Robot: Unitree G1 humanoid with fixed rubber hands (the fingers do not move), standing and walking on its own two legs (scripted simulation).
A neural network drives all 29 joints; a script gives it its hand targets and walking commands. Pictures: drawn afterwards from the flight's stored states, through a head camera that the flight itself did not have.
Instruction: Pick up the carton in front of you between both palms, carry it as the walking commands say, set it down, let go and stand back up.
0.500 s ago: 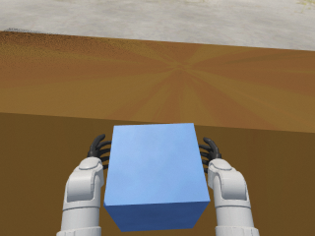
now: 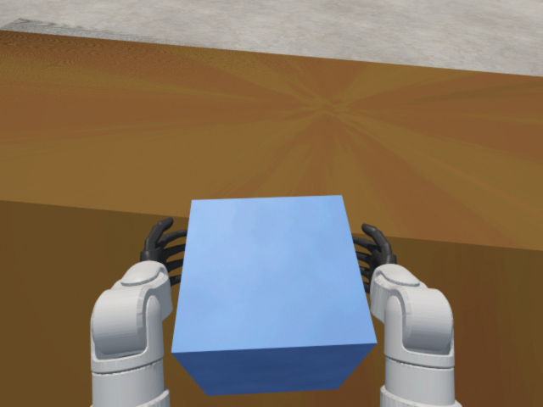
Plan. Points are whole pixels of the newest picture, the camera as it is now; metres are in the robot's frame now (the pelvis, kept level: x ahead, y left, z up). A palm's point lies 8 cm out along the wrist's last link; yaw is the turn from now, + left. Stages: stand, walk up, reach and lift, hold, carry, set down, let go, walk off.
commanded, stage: carry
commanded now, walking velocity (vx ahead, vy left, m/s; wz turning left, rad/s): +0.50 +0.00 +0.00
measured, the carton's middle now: (270, 301) +0.27 +0.01 +0.02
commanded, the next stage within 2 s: none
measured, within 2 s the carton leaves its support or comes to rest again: neither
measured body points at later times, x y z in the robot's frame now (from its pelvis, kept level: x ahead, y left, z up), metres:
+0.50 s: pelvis +0.33 -0.02 +0.00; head +0.33 -0.03 +0.45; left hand +0.60 +0.14 +0.07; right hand +0.61 -0.16 +0.06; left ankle +0.13 +0.08 -0.64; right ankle +0.41 -0.09 -0.72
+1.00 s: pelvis +0.67 +0.04 +0.01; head +0.68 +0.05 +0.46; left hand +0.95 +0.19 +0.08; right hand +0.94 -0.12 +0.08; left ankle +0.73 +0.11 -0.72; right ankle +0.50 -0.09 -0.62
